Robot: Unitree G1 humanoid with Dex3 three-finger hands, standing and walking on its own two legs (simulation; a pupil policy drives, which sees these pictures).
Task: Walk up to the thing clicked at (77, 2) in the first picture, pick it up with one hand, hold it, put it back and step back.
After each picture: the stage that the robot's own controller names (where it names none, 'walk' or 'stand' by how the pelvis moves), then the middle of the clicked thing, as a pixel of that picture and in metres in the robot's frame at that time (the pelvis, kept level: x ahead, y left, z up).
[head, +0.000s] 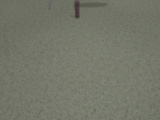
stand; (77, 9) +2.14 +0.06 -0.66
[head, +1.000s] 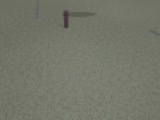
walk; (66, 19) +2.01 +0.13 -0.65
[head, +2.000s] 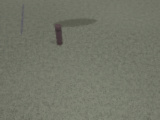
walk; (58, 35) +1.40 +0.20 -0.65
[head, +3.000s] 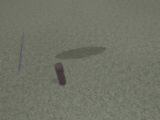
walk; (60, 74) +0.93 +0.22 -0.63
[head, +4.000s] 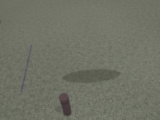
walk; (65, 105) +0.63 +0.21 -0.64
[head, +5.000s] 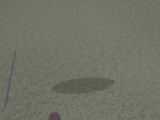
stand; out of the picture +0.45 +0.20 -0.64
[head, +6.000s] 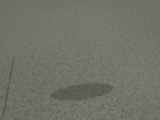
stand; out of the picture +0.43 +0.20 -0.65
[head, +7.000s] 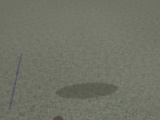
stand; out of the picture +0.45 +0.18 -0.65
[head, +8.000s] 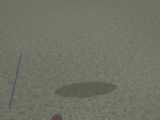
stand; out of the picture +0.47 +0.19 -0.66
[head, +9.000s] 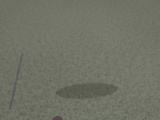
stand; out of the picture +0.46 +0.19 -0.66
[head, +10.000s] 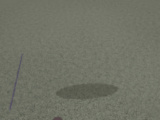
stand; out of the picture +0.45 +0.19 -0.66
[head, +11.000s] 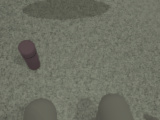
go down; (31, 57) +0.52 +0.21 -0.35
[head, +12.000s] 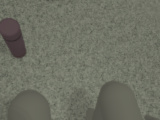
go down; (14, 41) +0.54 +0.23 -0.26
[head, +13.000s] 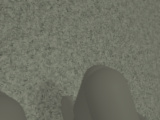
close in; out of the picture +0.52 +0.28 -0.17
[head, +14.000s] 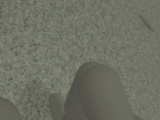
close; out of the picture +0.52 +0.29 -0.17
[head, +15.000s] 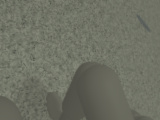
lift; out of the picture +0.48 +0.26 -0.18
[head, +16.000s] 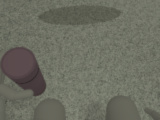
lift; (29, 77) +0.35 +0.17 -0.01
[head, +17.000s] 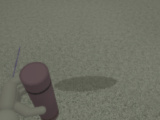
hold; (43, 97) +0.30 +0.14 +0.05
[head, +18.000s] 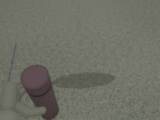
hold; (43, 97) +0.31 +0.14 +0.03
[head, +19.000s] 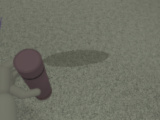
crouch; (37, 79) +0.37 +0.15 -0.01
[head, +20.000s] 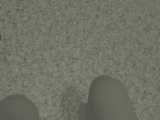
lower; out of the picture +0.53 +0.21 -0.04
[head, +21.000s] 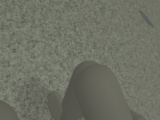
lower; out of the picture +0.49 +0.26 -0.16
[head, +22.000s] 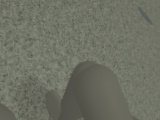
lower; out of the picture +0.49 +0.27 -0.17
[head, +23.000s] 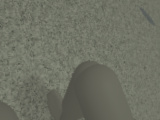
lower; out of the picture +0.49 +0.27 -0.17
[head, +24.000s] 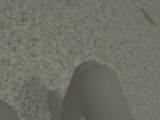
lower; out of the picture +0.49 +0.27 -0.17
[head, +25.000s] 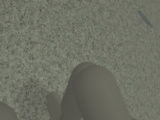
open; out of the picture +0.51 +0.25 -0.18
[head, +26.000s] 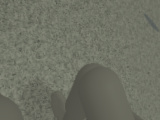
stand; out of the picture +0.49 +0.25 -0.18
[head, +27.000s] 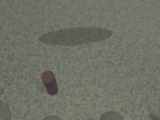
walk; (50, 84) +0.49 +0.16 -0.45
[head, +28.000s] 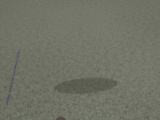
stand; out of the picture +0.44 +0.14 -0.60
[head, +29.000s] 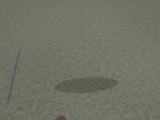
stand; out of the picture +0.44 +0.14 -0.60
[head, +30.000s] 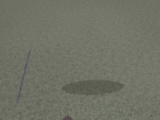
stand; out of the picture +0.45 +0.13 -0.65
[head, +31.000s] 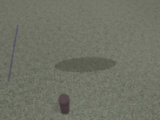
walk; (64, 104) +0.49 +0.10 -0.63
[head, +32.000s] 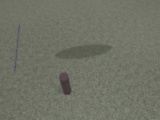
walk; (65, 84) +0.68 +0.18 -0.63
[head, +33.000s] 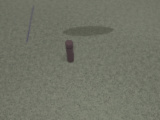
walk; (69, 51) +1.03 +0.12 -0.62
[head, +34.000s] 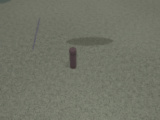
stand; (73, 58) +1.13 +0.10 -0.65
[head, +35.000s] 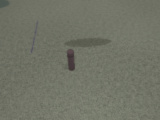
stand; (71, 60) +1.13 +0.12 -0.66
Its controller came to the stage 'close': yes
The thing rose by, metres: 0.69
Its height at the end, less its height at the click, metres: +0.00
